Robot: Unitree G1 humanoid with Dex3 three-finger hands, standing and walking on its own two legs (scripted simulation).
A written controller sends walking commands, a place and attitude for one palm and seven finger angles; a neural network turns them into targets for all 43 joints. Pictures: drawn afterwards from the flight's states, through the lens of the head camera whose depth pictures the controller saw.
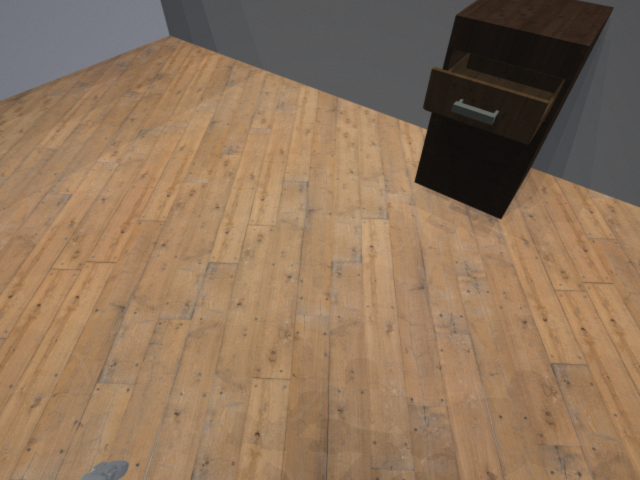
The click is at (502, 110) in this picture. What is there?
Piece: drawer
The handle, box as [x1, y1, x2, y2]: [451, 99, 498, 124]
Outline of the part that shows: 451,110 490,124 492,123 498,112 496,110 492,113 464,104 462,102 462,99 456,101 453,104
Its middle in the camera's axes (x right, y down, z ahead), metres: +0.52 -0.43 +1.30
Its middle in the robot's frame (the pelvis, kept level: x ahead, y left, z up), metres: +1.27 -0.46 -0.20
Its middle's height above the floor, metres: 0.57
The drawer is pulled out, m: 0.19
